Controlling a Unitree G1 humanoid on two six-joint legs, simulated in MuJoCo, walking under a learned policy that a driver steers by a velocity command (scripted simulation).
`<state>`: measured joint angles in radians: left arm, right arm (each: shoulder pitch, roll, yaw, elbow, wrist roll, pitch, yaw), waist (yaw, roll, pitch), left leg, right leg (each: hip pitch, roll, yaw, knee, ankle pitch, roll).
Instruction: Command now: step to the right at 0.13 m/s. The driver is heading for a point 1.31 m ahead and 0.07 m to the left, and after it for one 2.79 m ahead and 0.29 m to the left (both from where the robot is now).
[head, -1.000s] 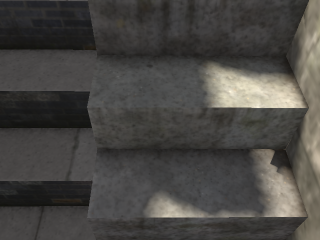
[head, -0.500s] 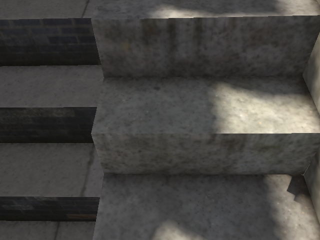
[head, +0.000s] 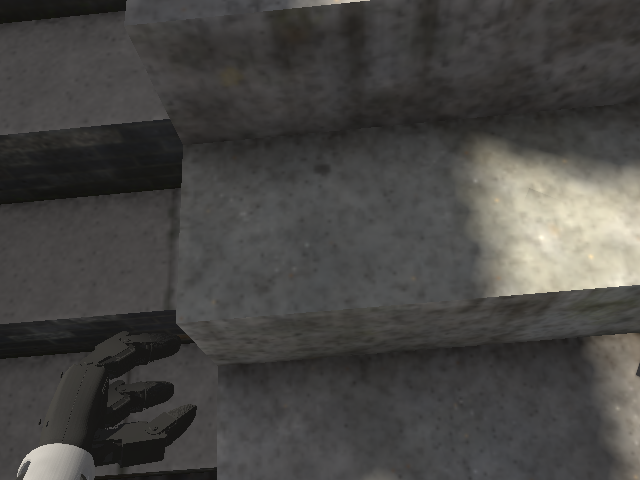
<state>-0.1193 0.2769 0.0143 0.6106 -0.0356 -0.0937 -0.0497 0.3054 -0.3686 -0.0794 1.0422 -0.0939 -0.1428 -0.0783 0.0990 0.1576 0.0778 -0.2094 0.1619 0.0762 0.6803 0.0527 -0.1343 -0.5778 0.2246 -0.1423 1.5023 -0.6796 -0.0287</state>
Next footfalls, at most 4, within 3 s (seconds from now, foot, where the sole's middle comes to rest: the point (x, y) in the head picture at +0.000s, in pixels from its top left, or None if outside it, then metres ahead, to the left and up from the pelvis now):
0.06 right None -0.27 -0.03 -0.79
0.26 left None -0.21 0.03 -0.75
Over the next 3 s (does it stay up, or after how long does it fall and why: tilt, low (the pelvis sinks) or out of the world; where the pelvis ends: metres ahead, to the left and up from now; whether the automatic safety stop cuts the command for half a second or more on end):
falls after 0.58 s (tilt)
